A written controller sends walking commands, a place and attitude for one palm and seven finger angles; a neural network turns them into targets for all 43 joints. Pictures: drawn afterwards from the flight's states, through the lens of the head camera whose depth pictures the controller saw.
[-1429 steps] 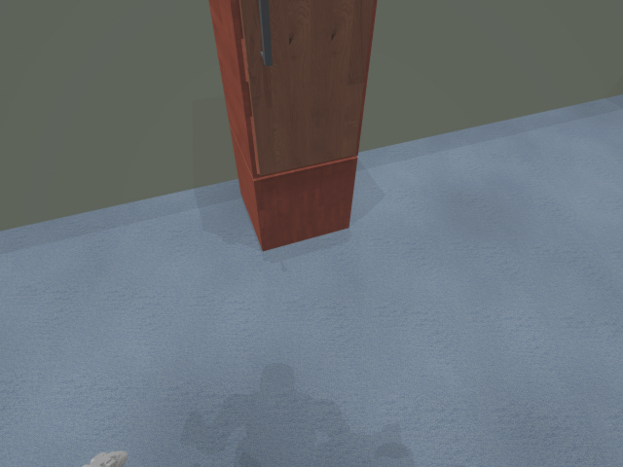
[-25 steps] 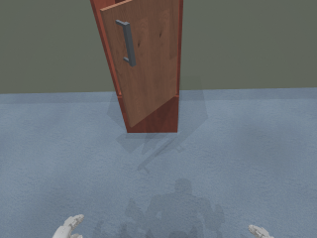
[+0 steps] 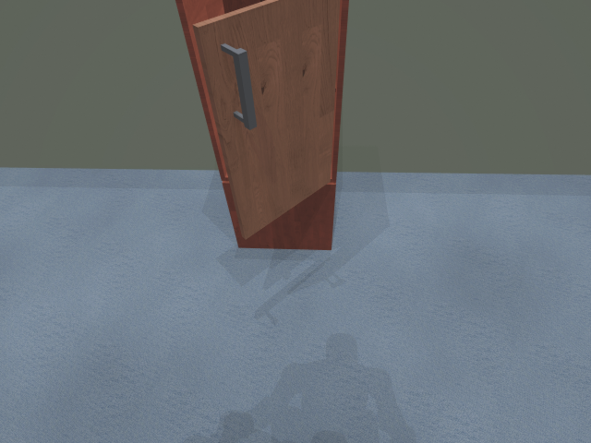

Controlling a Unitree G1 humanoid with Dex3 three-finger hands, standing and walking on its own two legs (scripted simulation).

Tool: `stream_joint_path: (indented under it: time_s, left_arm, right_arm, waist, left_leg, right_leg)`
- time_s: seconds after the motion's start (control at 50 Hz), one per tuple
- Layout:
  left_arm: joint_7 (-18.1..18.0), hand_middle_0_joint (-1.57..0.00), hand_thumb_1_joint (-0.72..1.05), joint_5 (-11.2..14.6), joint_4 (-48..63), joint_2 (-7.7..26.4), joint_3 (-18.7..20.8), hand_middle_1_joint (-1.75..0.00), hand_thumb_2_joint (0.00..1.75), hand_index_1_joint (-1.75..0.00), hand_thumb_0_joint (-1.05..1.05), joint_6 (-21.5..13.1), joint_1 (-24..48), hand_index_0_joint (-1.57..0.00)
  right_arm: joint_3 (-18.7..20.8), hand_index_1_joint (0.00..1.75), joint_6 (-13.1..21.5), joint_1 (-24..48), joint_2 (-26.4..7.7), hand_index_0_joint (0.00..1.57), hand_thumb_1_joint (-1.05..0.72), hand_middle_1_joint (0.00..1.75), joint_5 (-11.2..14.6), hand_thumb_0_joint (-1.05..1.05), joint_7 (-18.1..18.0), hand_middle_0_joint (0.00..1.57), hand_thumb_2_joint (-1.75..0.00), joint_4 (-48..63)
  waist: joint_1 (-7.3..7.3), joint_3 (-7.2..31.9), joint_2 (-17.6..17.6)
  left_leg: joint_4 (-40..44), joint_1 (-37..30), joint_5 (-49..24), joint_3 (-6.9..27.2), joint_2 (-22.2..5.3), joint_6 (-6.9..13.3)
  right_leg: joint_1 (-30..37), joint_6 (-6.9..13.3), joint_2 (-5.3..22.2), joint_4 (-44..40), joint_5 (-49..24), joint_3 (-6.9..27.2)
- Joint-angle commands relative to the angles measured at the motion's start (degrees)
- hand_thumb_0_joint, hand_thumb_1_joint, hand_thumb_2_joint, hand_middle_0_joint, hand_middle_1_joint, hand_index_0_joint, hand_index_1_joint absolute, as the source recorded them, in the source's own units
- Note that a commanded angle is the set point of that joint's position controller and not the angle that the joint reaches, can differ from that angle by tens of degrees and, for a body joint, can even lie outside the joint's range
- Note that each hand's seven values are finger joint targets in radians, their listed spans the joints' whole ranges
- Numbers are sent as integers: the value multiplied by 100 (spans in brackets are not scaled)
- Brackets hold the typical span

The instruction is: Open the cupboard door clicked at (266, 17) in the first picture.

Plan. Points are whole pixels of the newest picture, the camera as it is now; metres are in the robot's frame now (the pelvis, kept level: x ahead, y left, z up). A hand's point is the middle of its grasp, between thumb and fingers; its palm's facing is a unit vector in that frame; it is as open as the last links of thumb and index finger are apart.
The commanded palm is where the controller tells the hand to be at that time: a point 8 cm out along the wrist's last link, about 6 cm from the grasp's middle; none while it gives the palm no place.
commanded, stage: let the arm hang, fingers relaxed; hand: left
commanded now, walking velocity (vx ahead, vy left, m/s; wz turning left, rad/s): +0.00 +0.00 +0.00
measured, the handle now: (239, 88) +0.72 +0.15 +0.12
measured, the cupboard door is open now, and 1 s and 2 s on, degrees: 46 46 46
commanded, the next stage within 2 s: look to check the result in 0.38 s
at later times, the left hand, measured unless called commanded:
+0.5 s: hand out of the picture +0.08 +0.22 -0.16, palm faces -0.02 -0.95 -0.30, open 7.4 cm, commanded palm none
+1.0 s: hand out of the picture +0.11 +0.23 -0.15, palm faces -0.01 -0.94 -0.35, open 7.4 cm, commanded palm none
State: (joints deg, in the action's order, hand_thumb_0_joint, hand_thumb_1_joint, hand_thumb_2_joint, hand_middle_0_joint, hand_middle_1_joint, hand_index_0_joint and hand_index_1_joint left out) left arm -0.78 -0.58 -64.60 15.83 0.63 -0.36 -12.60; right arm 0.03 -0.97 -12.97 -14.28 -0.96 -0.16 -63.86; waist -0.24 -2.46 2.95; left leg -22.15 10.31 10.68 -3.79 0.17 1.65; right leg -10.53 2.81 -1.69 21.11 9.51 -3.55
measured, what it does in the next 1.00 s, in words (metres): stands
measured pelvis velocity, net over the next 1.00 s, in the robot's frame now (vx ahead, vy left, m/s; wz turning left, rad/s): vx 0.04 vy -0.01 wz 0.00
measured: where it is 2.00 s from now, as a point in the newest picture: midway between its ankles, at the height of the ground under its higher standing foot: outside the picture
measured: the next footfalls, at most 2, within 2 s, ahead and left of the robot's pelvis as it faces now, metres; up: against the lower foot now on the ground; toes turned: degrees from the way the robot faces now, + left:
right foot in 1.62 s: +0.04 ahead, -0.16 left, +0.00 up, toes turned -14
left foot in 1.90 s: +0.11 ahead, +0.10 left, +0.00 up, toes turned -24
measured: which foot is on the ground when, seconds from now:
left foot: down 0.00-1.00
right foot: down 0.00-1.00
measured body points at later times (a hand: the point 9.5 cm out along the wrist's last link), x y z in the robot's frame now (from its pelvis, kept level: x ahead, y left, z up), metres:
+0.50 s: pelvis +0.02 -0.01 +0.00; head +0.04 -0.02 +0.45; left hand +0.09 +0.27 -0.13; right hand +0.06 -0.29 -0.15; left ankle +0.02 +0.10 -0.74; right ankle +0.02 -0.09 -0.74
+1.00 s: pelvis +0.04 -0.01 +0.00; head +0.06 -0.03 +0.45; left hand +0.11 +0.28 -0.12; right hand +0.11 -0.30 -0.14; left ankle +0.02 +0.10 -0.74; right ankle +0.02 -0.09 -0.74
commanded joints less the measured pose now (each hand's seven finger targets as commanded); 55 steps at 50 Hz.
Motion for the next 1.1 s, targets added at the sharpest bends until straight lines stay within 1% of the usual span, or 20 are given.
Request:
stream_joint_path:
  time_s: [0.0, 0.06, 0.08, 0.14, 0.16, 0.24, 0.28, 0.38, 0.4, 0.42, 0.44, 0.56, 0.68, 0.7, 0.76, 0.8, 0.94, 1.04, 1.06, 1.08]
  left_arm:
    - [-67, -20, 90, -6, 270, 922, 145, -30, 90, -30, 0, -104, 124, -20]
    - [-66, -20, 90, -4, 278, 949, 154, -30, 90, -30, 0, -123, 233, -20]
    - [-65, -20, 90, -5, 277, 952, 156, -30, 90, -30, 0, -127, 260, -20]
    - [-67, -20, 90, -8, 292, 986, 171, -30, 90, -30, 0, -144, 336, -20]
    - [-68, -20, 90, -4, 301, 975, 173, -30, 90, -30, 0, -155, 349, -20]
    - [-62, -20, 90, -10, 319, 1013, 188, -30, 90, -30, 0, -159, 472, -20]
    - [-55, -20, 90, -8, 309, 1045, 192, -30, 90, -30, 0, -167, 498, -20]
    - [-48, -20, 90, -3, 305, 1102, 208, -30, 90, -30, 0, -182, 583, -20]
    - [-52, -20, 90, -8, 318, 1111, 225, -30, 90, -30, 0, -190, 557, -20]
    - [-47, -20, 90, -8, 291, 1117, 211, -30, 90, -30, 0, -185, 581, -20]
    - [-46, -20, 90, 0, 298, 1128, 213, -30, 90, -30, 0, -190, 596, -20]
    - [-47, -20, 90, 3, 258, 1201, 218, -30, 90, -30, 0, -200, 626, -20]
    - [-54, -20, 90, 7, 247, 1272, 219, -30, 90, -30, 0, -202, 681, -20]
    - [-58, -20, 90, 3, 261, 1295, 224, -30, 90, -30, 0, -202, 667, -20]
    - [-60, -20, 90, 6, 255, 1327, 217, -30, 90, -30, 0, -207, 699, -20]
    - [-67, -20, 90, -1, 264, 1352, 227, -30, 90, -30, 0, -204, 696, -20]
    - [-61, -20, 90, 2, 289, 1389, 219, -30, 90, -30, 0, -208, 784, -20]
    - [-61, -20, 90, 4, 306, 1411, 229, -30, 90, -30, 0, -220, 804, -20]
    - [-58, -20, 90, 3, 320, 1427, 236, -30, 90, -30, 0, -213, 811, -20]
    - [-58, -20, 90, -2, 344, 1373, 246, -30, 90, -30, 0, -185, 812, -20]
  right_arm:
    - [212, 30, 113, -48, -912, 20, -90, 30, 19, 0, -74, 20, -90, 193]
    - [202, 30, 135, 41, -920, 20, -90, 30, 8, 0, -74, 20, -90, 162]
    - [205, 30, 134, 83, -939, 20, -90, 30, 8, 0, -73, 20, -90, 167]
    - [204, 30, 152, 141, -961, 20, -90, 30, 4, 0, -72, 20, -90, 154]
    - [210, 30, 162, 184, -984, 20, -90, 30, 0, 0, -75, 20, -90, 164]
    - [215, 30, 165, 287, -1023, 20, -90, 30, 1, 0, -78, 20, -90, 172]
    - [223, 30, 170, 331, -1057, 20, -90, 30, 1, 0, -79, 20, -90, 179]
    - [219, 30, 184, 415, -1165, 20, -90, 30, 0, 0, -86, 20, -90, 191]
    - [229, 30, 186, 416, -1181, 20, -90, 30, 8, 0, -90, 20, -90, 210]
    - [227, 30, 187, 447, -1189, 20, -90, 30, 5, 0, -90, 20, -90, 204]
    - [220, 30, 190, 431, -1212, 20, -90, 30, 5, 0, -96, 20, -90, 199]
    - [225, 30, 185, 510, -1312, 20, -90, 30, 10, 0, -103, 20, -90, 217]
    - [229, 30, 176, 562, -1398, 20, -90, 30, 15, 0, -106, 20, -90, 217]
    - [236, 30, 172, 596, -1405, 20, -90, 30, 26, 0, -104, 20, -90, 231]
    - [233, 30, 170, 617, -1423, 20, -90, 30, 20, 0, -101, 20, -90, 232]
    - [237, 30, 158, 640, -1434, 20, -90, 30, 28, 0, -97, 20, -90, 239]
    - [234, 30, 161, 713, -1487, 20, -90, 30, 16, 0, -93, 20, -90, 249]
    - [232, 30, 185, 740, -1517, 20, -90, 30, 14, 0, -101, 20, -90, 271]
    - [240, 30, 188, 724, -1557, 20, -90, 30, 9, 0, -114, 20, -90, 282]
    - [238, 30, 182, 654, -1484, 20, -90, 30, 6, 0, -126, 20, -90, 288]
  waist:
    - [-9, -39, -459]
    - [-16, -18, -390]
    - [-14, -28, -436]
    - [-16, 98, -394]
    - [-14, 148, -308]
    - [-21, 34, -277]
    - [-23, 113, -193]
    - [-30, 240, -182]
    - [-24, 284, -261]
    - [-30, 280, -188]
    - [-38, 337, -240]
    - [-48, 420, -229]
    - [-53, 421, -363]
    - [-40, 413, -298]
    - [-52, 447, -335]
    - [-41, 389, -379]
    - [-56, 393, -330]
    - [-48, 522, -287]
    - [-60, 565, -244]
    - [-69, 551, -301]
  left_leg:
    - [485, 13, 0, 744, -665, 102]
    - [542, -41, -181, 751, -682, 85]
    - [552, -48, -174, 756, -682, 80]
    - [570, -129, -352, 762, -688, 73]
    - [567, -170, -410, 768, -689, 66]
    - [641, -155, -398, 785, -700, 46]
    - [638, -207, -398, 779, -702, 36]
    - [661, -322, -558, 783, -727, 22]
    - [640, -362, -609, 774, -744, 31]
    - [650, -385, -633, 764, -742, 24]
    - [661, -404, -656, 775, -754, 19]
    - [653, -537, -789, 757, -775, 13]
    - [661, -595, -897, 764, -782, 11]
    - [630, -612, -913, 740, -774, 13]
    - [641, -646, -964, 748, -779, 6]
    - [624, -638, -908, 739, -760, 12]
    - [664, -673, -948, 749, -780, -3]
    - [649, -771, -1217, 733, -804, -7]
    - [612, -843, -1261, 687, -830, -16]
    - [516, -859, -1379, 623, -858, -31]
  right_leg:
    - [-87, 93, 833, -622, 449, 924]
    - [11, 73, 857, -599, 169, 902]
    - [17, 65, 858, -616, 162, 900]
    - [154, 50, 875, -588, -85, 894]
    - [187, 54, 881, -578, -212, 910]
    - [182, 45, 873, -614, -228, 905]
    - [237, 45, 890, -649, -227, 920]
    - [361, 51, 904, -644, -481, 912]
    - [371, 48, 905, -639, -559, 881]
    - [375, 42, 921, -640, -611, 884]
    - [431, 47, 910, -637, -655, 885]
    - [492, 42, 937, -653, -914, 885]
    - [551, 14, 946, -667, -1120, 865]
    - [532, -2, 937, -670, -1148, 882]
    - [582, -15, 958, -674, -1271, 874]
    - [535, -55, 957, -715, -1213, 878]
    - [575, -48, 966, -723, -1270, 888]
    - [679, -29, 975, -657, -1583, 870]
    - [650, -5, 958, -626, -1682, 939]
    - [607, 7, 951, -529, -1891, 947]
